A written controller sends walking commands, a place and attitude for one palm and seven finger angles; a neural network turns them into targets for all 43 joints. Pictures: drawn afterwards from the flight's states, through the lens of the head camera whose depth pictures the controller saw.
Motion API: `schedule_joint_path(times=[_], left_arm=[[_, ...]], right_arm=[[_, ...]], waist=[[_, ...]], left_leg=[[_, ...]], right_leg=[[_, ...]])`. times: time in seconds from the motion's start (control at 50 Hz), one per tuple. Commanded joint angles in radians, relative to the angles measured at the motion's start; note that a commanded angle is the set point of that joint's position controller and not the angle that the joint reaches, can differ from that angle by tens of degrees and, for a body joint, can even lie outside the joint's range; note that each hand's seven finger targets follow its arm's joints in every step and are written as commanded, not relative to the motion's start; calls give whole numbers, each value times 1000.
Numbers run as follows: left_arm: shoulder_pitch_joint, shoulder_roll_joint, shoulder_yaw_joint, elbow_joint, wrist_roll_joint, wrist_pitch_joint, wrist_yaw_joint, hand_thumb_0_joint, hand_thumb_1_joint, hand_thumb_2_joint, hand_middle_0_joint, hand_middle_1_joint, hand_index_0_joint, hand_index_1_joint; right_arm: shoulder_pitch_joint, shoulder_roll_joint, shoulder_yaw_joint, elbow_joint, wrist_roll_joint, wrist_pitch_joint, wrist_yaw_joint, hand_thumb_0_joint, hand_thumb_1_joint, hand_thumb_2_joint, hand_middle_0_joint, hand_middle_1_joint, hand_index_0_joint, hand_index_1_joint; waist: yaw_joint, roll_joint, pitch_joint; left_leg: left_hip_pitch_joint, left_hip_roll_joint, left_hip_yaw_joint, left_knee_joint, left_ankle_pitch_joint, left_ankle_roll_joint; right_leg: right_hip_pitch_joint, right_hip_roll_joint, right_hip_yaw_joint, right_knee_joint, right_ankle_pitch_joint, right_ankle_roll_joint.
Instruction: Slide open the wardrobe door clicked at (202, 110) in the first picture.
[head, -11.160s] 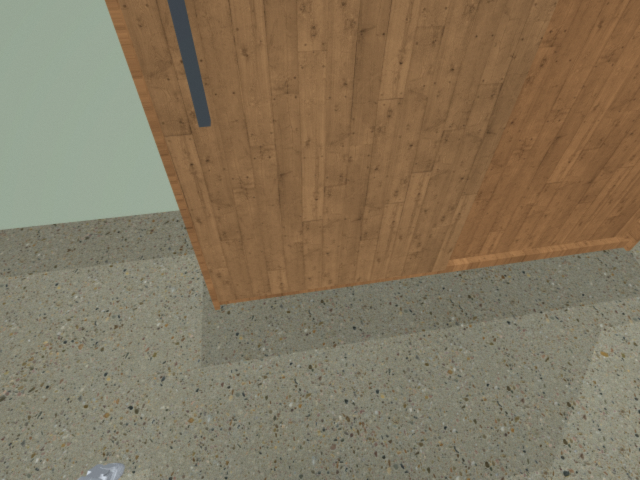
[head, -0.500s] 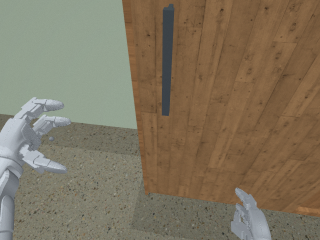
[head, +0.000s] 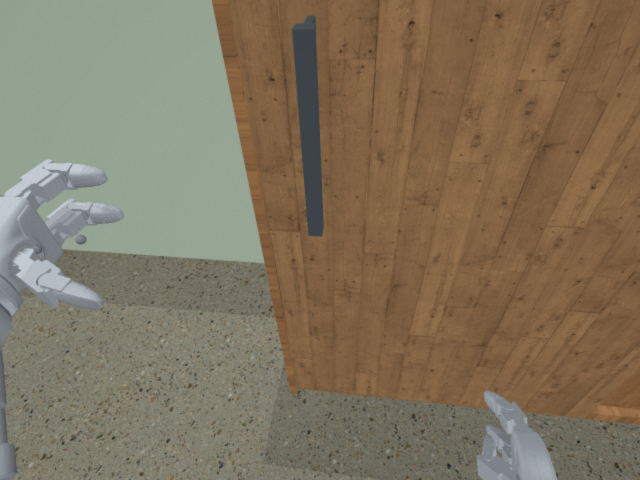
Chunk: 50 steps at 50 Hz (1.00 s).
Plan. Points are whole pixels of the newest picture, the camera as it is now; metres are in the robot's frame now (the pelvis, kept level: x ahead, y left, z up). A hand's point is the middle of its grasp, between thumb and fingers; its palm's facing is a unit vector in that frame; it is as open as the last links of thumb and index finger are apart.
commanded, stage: raise the hand with hooked fingers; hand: left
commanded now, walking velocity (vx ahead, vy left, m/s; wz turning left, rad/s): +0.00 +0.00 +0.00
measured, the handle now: (313, 141) +0.53 +0.07 +0.19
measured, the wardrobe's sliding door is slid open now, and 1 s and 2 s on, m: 0.00 0.00 0.00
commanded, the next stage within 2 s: move the hooked fingers beside the handle in 0.26 s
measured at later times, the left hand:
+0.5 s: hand (98, 231) +0.29 +0.27 +0.21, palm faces +0.06 -1.00 -0.07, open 14.0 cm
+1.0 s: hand (163, 203) +0.35 +0.22 +0.21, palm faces +0.02 -1.00 -0.03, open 14.0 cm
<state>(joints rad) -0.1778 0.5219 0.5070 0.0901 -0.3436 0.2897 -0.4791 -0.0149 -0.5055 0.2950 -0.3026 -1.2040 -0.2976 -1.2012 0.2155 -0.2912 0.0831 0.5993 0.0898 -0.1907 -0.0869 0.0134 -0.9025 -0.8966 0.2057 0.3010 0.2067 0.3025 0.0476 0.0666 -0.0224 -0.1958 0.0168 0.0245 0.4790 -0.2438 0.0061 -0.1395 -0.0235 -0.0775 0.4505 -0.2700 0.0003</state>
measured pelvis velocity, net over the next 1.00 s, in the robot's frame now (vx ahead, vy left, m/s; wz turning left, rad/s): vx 0.00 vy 0.00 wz -0.01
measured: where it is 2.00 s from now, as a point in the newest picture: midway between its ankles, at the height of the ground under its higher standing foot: outside the picture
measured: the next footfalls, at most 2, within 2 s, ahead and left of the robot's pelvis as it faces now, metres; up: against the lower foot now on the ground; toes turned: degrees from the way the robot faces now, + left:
none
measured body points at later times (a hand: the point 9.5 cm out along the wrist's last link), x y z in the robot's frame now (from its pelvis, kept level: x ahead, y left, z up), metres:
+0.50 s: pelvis +0.01 -0.01 +0.00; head -0.02 -0.03 +0.45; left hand +0.29 +0.32 +0.22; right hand +0.21 -0.23 -0.07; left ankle +0.01 +0.12 -0.74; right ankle -0.02 -0.12 -0.74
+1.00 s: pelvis +0.00 +0.00 +0.00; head -0.01 -0.02 +0.45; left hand +0.34 +0.27 +0.21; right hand +0.19 -0.22 -0.08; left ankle +0.01 +0.12 -0.74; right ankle -0.02 -0.12 -0.74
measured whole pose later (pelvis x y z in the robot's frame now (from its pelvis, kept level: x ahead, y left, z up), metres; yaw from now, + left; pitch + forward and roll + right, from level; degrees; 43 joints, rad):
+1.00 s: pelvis +0.00 +0.00 +0.00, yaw +0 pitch -2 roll +0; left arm -0.39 0.39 0.34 0.18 -0.26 0.32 -0.29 -0.02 -0.51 0.29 -0.30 -1.20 -0.30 -1.20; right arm 0.20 -0.25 0.09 0.62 0.09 -0.14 -0.10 0.01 -0.90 -0.90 0.21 0.30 0.21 0.30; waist 0.03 0.05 -0.02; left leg -0.19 0.01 0.03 0.46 -0.24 0.01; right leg -0.14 -0.03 -0.07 0.45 -0.27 0.00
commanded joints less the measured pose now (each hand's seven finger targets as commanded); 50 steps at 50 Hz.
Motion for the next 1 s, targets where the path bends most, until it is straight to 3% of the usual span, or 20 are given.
schedule_joint_path(times=[0.0, 0.04, 0.08, 0.12, 0.22, 0.24, 0.26, 0.34, 0.38, 0.4, 0.46, 0.48, 0.56, 0.66, 0.7, 0.72, 0.78, 0.82, 0.9, 0.98], left_arm=[[-307, 309, 129, -257, -26, -99, 27, 0, -500, 300, -300, -1200, -300, -1200], [-306, 319, 134, -252, -22, -104, 29, 0, -500, 300, -300, -1200, -300, -1200], [-314, 292, 109, -229, -18, -95, 29, 0, -500, 300, -300, -1200, -300, -1200], [-304, 282, 90, -181, -16, -80, 23, 0, -500, 300, -300, -1200, -300, -1200], [-306, 289, 89, -189, -18, -69, 10, 0, -500, 300, -300, -1200, -300, -1200], [-317, 292, 90, -197, -20, -73, 9, 0, -500, 300, -300, -1200, -300, -1200], [-322, 288, 90, -215, -20, -79, 9, 0, -500, 300, -300, -1200, -300, -1200], [-307, 304, 111, -199, -22, -85, 15, 0, -500, 300, -300, -1200, -300, -1200], [-340, 269, 74, -155, -18, -81, 18, 0, -500, 300, -300, -1200, -300, -1200], [-357, 242, 46, -136, -16, -75, 19, 0, -500, 300, -300, -1200, -300, -1200], [-407, 244, 27, -127, -4, -72, 27, 0, -500, 300, -300, -1200, -300, -1200], [-425, 242, 18, -120, 2, -72, 30, 0, -500, 300, -300, -1200, -300, -1200], [-452, 252, 31, -146, 8, -90, 46, 0, -500, 300, -300, -1200, -300, -1200], [-496, 181, -32, -182, 19, -95, 79, 0, -500, 300, -300, -1200, -300, -1200], [-484, 166, -37, -154, 27, -80, 100, 0, -500, 300, -300, -1200, -300, -1200], [-455, 183, -15, -137, 25, -71, 107, 0, -500, 300, -300, -1200, -300, -1200], [-495, 138, -53, -170, 39, -50, 136, 0, -500, 300, -300, -1200, -300, -1200], [-509, 133, -65, -145, 45, -37, 155, 0, -500, 300, -300, -1200, -300, -1200], [-596, 130, -78, -132, 67, -36, 188, 0, -500, 300, -300, -1200, -300, -1200], [-675, 76, -142, -114, 77, -51, 204, 0, -500, 300, -300, -1200, -300, -1200]], right_arm=[[-159, -91, -46, -181, 0, -74, -12, 0, -900, -900, 200, 300, 200, 300], [-155, -90, -47, -173, -2, -74, -14, 0, -900, -900, 200, 300, 200, 300], [-154, -88, -46, -167, 1, -73, -18, 0, -900, -900, 200, 300, 200, 300], [-152, -91, -46, -162, 1, -70, -19, 0, -900, -900, 200, 300, 200, 300], [-164, -92, -46, -175, 4, -65, -20, 0, -900, -900, 200, 300, 200, 300], [-161, -91, -44, -174, 5, -62, -20, 0, -900, -900, 200, 300, 200, 300], [-166, -90, -45, -178, 5, -63, -20, 0, -900, -900, 200, 300, 200, 300], [-161, -86, -42, -175, 2, -63, -20, 0, -900, -900, 200, 300, 200, 300], [-153, -88, -44, -165, 6, -61, -23, 0, -900, -900, 200, 300, 200, 300], [-154, -88, -44, -164, 7, -61, -24, 0, -900, -900, 200, 300, 200, 300], [-152, -90, -46, -163, 7, -60, -26, 0, -900, -900, 200, 300, 200, 300], [-152, -89, -45, -161, 9, -58, -26, 0, -900, -900, 200, 300, 200, 300], [-156, -82, -45, -166, 3, -54, -24, 0, -900, -900, 200, 300, 200, 300], [-161, -74, -42, -170, 3, -53, -21, 0, -900, -900, 200, 300, 200, 300], [-156, -76, -44, -161, 1, -48, -20, 0, -900, -900, 200, 300, 200, 300], [-156, -77, -46, -159, -1, -45, -15, 0, -900, -900, 200, 300, 200, 300], [-164, -73, -45, -162, 1, -33, -13, 0, -900, -900, 200, 300, 200, 300], [-164, -76, -46, -155, 1, -24, -13, 0, -900, -900, 200, 300, 200, 300], [-157, -76, -47, -148, -1, -12, -19, 0, -900, -900, 200, 300, 200, 300], [-152, -71, -46, -141, -3, -5, -23, 0, -900, -900, 200, 300, 200, 300]], waist=[[19, 30, -212], [18, 19, -197], [11, 58, -170], [11, 1, -132], [14, 12, -164], [6, -13, -185], [7, 11, -195], [13, 9, -178], [-2, -25, -158], [-7, -1, -145], [-8, -29, -172], [-11, -9, -170], [-2, -4, -216], [-2, 29, -230], [-3, 12, -216], [13, -23, -198], [1, 1, -215], [1, -53, -185], [-11, -12, -217], [-30, -8, -229]], left_leg=[[138, -31, -44, -54, 212, 24], [132, -32, -37, -51, 222, 29], [133, -32, -33, -52, 211, 26], [112, -29, -36, -54, 184, 26], [116, -31, -35, -36, 194, 27], [118, -32, -34, -38, 193, 30], [129, -33, -33, -37, 207, 30], [124, -35, -35, -40, 214, 30], [120, -32, -37, -45, 188, 29], [122, -33, -36, -44, 181, 29], [125, -34, -38, -37, 190, 32], [127, -34, -36, -37, 186, 31], [141, -33, -37, -35, 224, 30], [156, -31, -41, -49, 239, 26], [151, -28, -42, -55, 235, 24], [132, -26, -42, -56, 243, 24], [143, -26, -39, -60, 245, 23], [126, -23, -38, -63, 221, 25], [144, -24, -39, -66, 218, 23], [164, -22, -38, -65, 227, 25]], right_leg=[[-13, 31, 11, -53, 240, -22], [-9, 29, 19, -58, 267, -19], [-25, 28, 21, -60, 264, -19], [-37, 27, 27, -74, 238, -15], [-23, 19, 43, -64, 262, -11], [-16, 20, 36, -61, 264, -8], [-12, 21, 33, -55, 279, -9], [-17, 26, 28, -57, 289, -11], [-43, 29, 20, -60, 256, -6], [-60, 28, 23, -60, 248, -8], [-49, 24, 29, -56, 263, -7], [-55, 23, 30, -58, 257, -8], [-21, 22, 27, -45, 298, -14], [-17, 24, 16, -37, 294, -21], [-30, 26, 9, -39, 280, -22], [-17, 28, 12, -43, 291, -23], [-23, 24, 9, -39, 286, -22], [-33, 28, 11, -51, 257, -20], [-35, 25, 14, -49, 246, -23], [-38, 26, 18, -52, 255, -24]])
